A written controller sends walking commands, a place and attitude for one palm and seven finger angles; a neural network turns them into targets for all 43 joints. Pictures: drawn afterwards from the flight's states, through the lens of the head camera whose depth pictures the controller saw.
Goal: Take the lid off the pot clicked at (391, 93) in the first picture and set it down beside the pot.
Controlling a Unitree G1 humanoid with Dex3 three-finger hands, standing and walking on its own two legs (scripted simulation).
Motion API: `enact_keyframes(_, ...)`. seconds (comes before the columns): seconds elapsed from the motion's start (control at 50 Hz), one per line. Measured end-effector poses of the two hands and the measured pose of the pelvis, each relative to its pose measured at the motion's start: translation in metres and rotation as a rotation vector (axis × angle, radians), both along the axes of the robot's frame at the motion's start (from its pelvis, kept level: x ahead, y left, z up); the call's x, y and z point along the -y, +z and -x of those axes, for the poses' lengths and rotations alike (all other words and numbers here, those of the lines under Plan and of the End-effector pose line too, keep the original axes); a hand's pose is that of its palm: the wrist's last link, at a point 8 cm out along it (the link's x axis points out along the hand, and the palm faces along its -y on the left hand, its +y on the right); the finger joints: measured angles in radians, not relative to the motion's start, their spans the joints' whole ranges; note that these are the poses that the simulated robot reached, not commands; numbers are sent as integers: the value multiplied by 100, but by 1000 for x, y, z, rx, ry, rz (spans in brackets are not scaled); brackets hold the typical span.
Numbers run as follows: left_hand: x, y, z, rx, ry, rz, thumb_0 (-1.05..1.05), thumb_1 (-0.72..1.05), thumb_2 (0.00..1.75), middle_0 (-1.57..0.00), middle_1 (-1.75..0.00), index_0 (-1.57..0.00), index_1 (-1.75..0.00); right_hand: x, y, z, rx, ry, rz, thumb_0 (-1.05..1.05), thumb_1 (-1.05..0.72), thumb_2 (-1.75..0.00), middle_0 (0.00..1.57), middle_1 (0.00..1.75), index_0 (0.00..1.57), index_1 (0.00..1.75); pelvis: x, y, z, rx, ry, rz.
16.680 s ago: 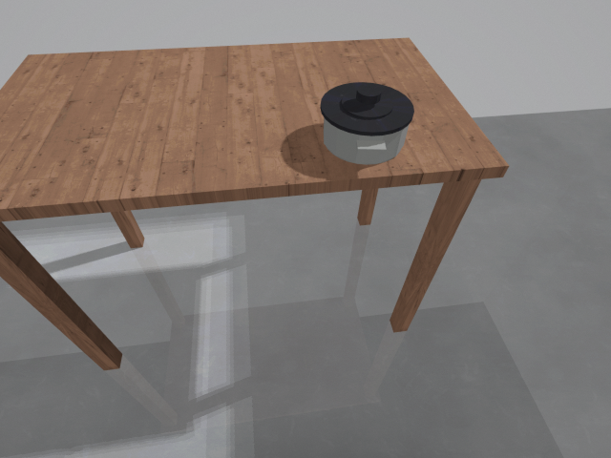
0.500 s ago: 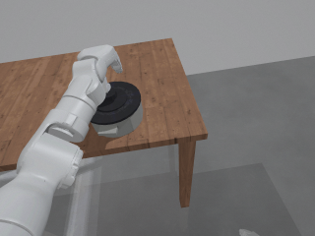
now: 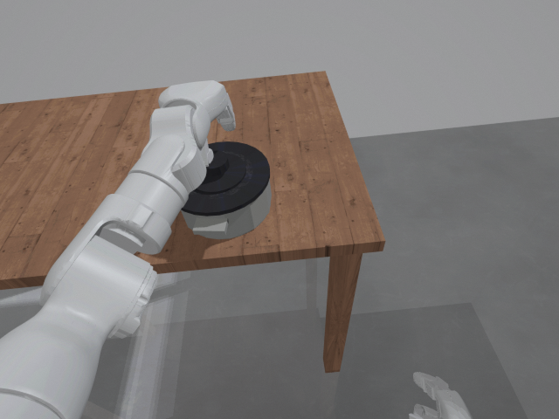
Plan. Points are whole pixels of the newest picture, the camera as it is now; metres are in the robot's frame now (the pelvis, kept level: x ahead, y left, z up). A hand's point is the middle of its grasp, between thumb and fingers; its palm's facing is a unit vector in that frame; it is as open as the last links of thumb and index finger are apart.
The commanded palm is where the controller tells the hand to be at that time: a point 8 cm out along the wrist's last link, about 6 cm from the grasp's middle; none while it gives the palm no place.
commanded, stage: lower the open fingers around the knob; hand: left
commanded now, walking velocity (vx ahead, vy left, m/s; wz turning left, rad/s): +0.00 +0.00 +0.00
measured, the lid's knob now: (214, 163) +0.49 +0.12 +0.12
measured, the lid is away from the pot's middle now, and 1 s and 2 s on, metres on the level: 0.00 0.00 0.01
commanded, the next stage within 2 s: close the fingers and squeeze the knob in 1.10 s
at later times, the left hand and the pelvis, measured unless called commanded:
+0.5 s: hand (215, 155) +0.46 +0.11 +0.16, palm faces -0.28 -0.09 -0.96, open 9.6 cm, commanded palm +0.44 +0.12 +0.22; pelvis +0.00 +0.00 +0.00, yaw -1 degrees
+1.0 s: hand (207, 165) +0.46 +0.12 +0.14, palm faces -0.33 -0.09 -0.94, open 9.6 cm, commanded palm +0.44 +0.13 +0.20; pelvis +0.00 +0.00 +0.00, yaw -1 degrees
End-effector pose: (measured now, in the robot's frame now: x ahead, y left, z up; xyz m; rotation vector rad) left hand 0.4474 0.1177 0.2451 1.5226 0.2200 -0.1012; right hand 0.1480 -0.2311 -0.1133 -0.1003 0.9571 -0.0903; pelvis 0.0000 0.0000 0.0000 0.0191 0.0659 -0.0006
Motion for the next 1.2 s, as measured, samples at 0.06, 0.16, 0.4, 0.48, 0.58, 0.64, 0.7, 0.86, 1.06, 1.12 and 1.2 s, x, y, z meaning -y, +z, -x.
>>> enact_keyframes(0.06, 1, 0, -2, -3, 6, 3, -1, -32, 166, -91, -8, -91, -9, 0, -3, 5, -20, -4, -2, 1, -91, -90, 20, 30, 20, 30, 0, 0, -1, -3, -2, 0)
enact_keyframes(0.16, 6, -9, -7, -45, 13, 21, -1, -32, 166, -91, -8, -91, -9, 1, -9, 19, -65, -15, -3, 1, -91, -90, 20, 30, 20, 30, -1, 0, -1, -7, -3, -1)
enact_keyframes(0.4, 8, -27, -8, -98, 22, 36, 0, -32, 166, -91, -8, -91, -9, 11, -13, 39, -107, -51, 3, 1, -91, -90, 20, 30, 20, 30, 2, 1, -5, -4, -16, -2)
enact_keyframes(0.48, 8, -29, -5, -86, 4, 34, 0, -32, 166, -89, -8, -91, -9, 15, -12, 36, -94, -48, 11, 1, -91, -90, 20, 30, 20, 30, 2, 1, -5, -3, -12, 0)
enact_keyframes(0.58, 1, -33, -2, -100, 37, 41, 0, -32, 166, -89, -8, -91, -9, 17, -9, 27, -74, -46, 13, 1, -91, -90, 20, 30, 20, 30, 4, 1, -5, -1, -14, -1)
enact_keyframes(0.64, -2, -40, 1, -114, 46, 37, 0, -32, 166, -89, -8, -91, -9, 18, -6, 22, -58, -40, 13, 1, -91, -90, 20, 30, 20, 30, 5, 0, -4, 2, -12, -1)
enact_keyframes(0.7, -3, -42, 4, -110, 37, 40, -1, -32, 166, -89, -7, -90, -8, 17, -4, 16, -43, -33, 20, 1, -91, -90, 20, 30, 20, 30, 6, 0, -3, 5, -7, 0)
enact_keyframes(0.86, -4, -47, -2, -129, 46, 38, -1, -32, 166, -89, -8, -89, -8, 17, -2, 16, -46, -39, 37, 1, -91, -90, 20, 30, 20, 30, 7, -1, 0, -6, -8, 1)
enact_keyframes(1.06, -6, -47, -7, -134, 37, 17, 0, -31, 166, -91, -8, -90, -9, 18, -12, 43, -122, -72, 32, 1, -91, -90, 20, 30, 20, 30, 3, -1, -3, -13, -11, 4)
enact_keyframes(1.12, -7, -47, -7, -135, 35, 27, 0, -31, 166, -91, -9, -91, -9, 18, -14, 49, -141, -76, 32, 1, -91, -90, 20, 30, 20, 30, 2, -1, -3, -12, -13, 3)
enact_keyframes(1.2, -5, -48, -6, -128, 26, 17, 0, -31, 166, -90, -8, -91, -9, 16, -15, 53, -150, -75, 28, 1, -91, -90, 20, 30, 20, 30, 1, -1, -3, -12, -12, 4)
